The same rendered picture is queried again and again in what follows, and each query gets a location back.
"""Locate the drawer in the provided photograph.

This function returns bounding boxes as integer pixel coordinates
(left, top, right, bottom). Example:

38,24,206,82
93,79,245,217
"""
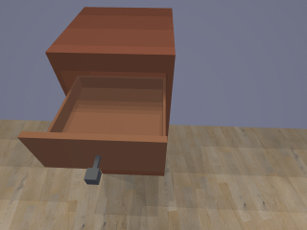
17,76,168,172

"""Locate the handle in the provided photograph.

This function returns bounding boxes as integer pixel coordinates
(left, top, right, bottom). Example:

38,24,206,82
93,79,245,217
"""
83,155,102,185

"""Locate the cabinet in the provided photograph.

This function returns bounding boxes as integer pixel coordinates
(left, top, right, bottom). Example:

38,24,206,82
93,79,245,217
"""
45,7,176,176

